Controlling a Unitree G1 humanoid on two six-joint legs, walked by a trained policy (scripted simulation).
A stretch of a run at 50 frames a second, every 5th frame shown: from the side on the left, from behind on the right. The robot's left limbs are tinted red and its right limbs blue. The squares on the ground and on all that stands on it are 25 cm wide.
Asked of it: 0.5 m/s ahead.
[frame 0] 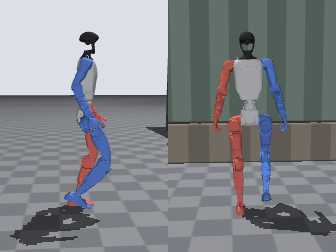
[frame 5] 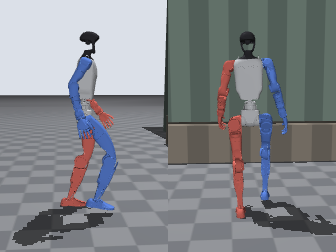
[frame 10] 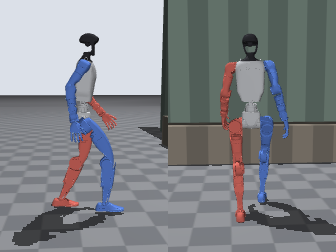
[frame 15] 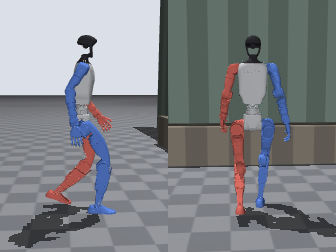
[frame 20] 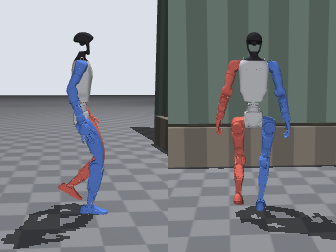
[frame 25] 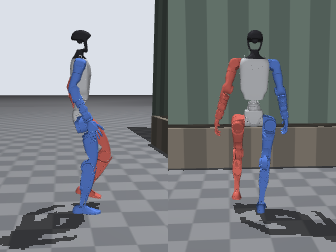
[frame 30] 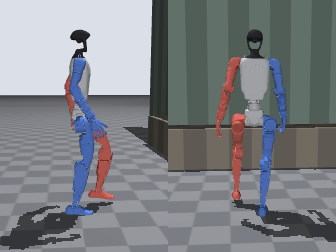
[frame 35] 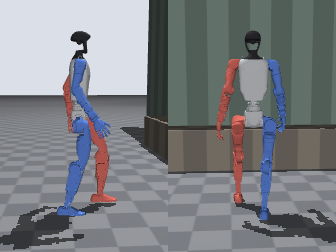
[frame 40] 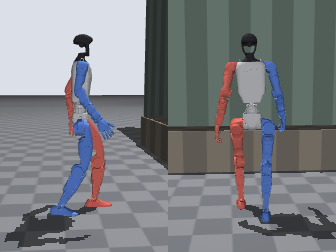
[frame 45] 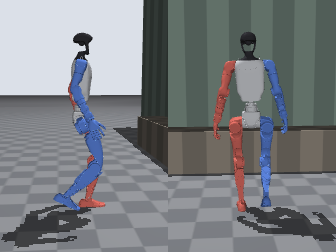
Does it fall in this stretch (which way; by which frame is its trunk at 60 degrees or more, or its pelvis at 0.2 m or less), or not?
no
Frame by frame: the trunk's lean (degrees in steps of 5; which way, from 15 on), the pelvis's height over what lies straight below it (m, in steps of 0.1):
0: 5, 0.8
5: 5, 0.8
10: 5, 0.8
15: 5, 0.7
20: 0, 0.8
25: 0, 0.8
30: 0, 0.8
35: 0, 0.8
40: 5, 0.8
45: 5, 0.8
